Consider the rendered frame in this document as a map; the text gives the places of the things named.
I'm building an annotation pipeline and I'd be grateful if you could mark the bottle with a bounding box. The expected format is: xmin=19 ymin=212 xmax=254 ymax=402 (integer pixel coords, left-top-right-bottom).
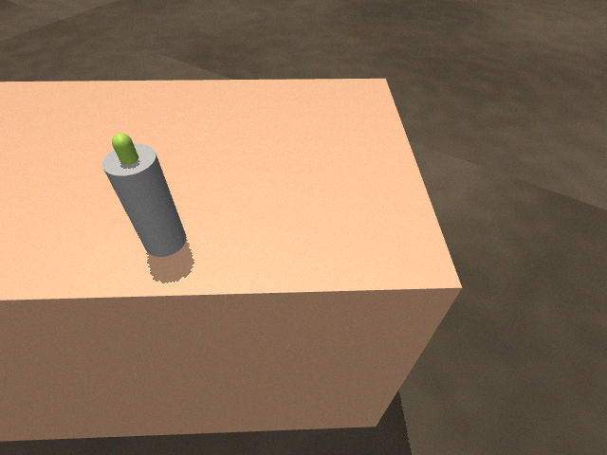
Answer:
xmin=102 ymin=134 xmax=186 ymax=257

